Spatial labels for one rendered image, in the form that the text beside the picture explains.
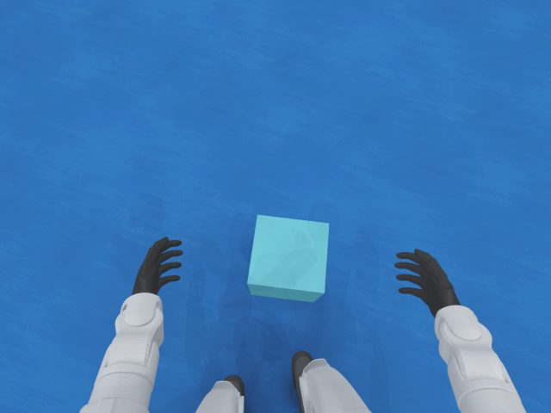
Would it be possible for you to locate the left robot shin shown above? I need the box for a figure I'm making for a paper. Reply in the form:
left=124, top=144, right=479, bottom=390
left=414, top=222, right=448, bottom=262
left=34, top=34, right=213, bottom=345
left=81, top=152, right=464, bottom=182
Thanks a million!
left=212, top=381, right=238, bottom=393

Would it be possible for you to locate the robot left hand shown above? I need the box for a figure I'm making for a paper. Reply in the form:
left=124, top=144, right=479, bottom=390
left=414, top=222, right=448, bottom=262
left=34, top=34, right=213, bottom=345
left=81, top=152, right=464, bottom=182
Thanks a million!
left=132, top=237, right=183, bottom=295

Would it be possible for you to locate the robot right hand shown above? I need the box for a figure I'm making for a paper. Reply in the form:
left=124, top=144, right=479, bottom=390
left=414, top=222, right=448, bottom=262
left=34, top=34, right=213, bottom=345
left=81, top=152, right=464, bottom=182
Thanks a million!
left=394, top=249, right=461, bottom=318

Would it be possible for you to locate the carton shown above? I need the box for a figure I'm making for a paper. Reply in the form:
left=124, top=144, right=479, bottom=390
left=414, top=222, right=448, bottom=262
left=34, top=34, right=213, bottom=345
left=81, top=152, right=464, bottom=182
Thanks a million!
left=247, top=215, right=329, bottom=303

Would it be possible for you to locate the right robot thigh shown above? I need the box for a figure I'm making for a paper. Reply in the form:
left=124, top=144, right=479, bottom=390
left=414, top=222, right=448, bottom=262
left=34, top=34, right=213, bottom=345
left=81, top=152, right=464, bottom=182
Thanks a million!
left=300, top=366, right=372, bottom=413

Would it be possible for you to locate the left robot forearm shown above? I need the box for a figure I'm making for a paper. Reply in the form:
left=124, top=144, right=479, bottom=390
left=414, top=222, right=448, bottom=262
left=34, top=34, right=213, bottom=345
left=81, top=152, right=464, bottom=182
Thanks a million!
left=79, top=293, right=164, bottom=413

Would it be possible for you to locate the right robot forearm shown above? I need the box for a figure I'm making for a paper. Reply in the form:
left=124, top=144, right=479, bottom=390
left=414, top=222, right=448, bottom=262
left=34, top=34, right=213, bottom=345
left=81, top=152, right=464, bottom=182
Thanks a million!
left=435, top=305, right=526, bottom=413

